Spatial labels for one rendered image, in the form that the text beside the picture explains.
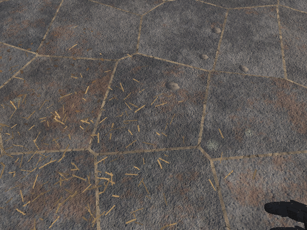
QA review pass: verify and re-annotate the robot right hand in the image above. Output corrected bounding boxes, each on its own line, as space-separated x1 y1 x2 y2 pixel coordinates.
264 199 307 230

